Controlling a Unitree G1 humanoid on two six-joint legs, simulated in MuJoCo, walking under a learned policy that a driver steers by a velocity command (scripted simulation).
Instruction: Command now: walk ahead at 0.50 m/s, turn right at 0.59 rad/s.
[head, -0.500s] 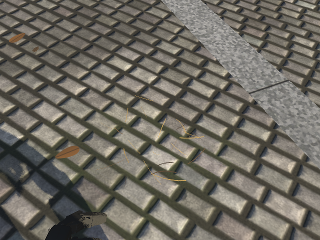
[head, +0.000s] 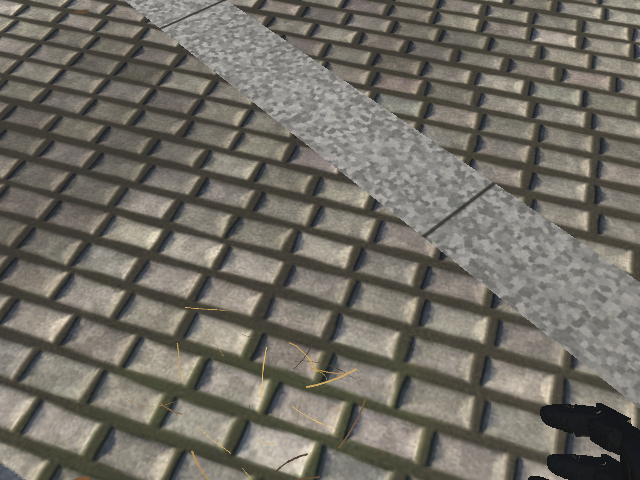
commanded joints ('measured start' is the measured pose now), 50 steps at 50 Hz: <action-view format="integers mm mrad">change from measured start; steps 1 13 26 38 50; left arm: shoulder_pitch -21 -309 -20 -312 -242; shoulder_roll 132 40 208 114 99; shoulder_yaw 19 20 81 54 62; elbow -123 -230 -229 -134 -131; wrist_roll -13 -3 39 42 44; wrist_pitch -26 -14 -21 -49 -4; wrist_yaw -2 -33 -21 17 31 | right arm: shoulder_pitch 249 218 386 218 291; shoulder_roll -77 -151 -142 -59 -295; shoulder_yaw -47 -77 -37 -48 -141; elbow -26 104 175 119 2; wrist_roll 0 -5 26 14 -9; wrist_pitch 11 3 16 100 117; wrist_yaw -29 -14 0 -15 -7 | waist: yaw -161 -125 41 -116 -128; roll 156 66 -108 -62 271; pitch -231 52 -493 -76 -193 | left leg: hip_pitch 727 354 -172 -19 500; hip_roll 451 267 44 152 308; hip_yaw -602 31 -99 -41 -339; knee -203 -361 888 360 -29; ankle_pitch -337 187 -572 -10 766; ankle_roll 203 142 -40 -95 205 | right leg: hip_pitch -602 -537 624 -21 -265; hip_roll -116 -215 -533 -316 -149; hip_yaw -51 -158 486 -307 -422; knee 525 41 -426 -617 176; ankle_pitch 109 496 847 975 381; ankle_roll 43 63 -373 -157 91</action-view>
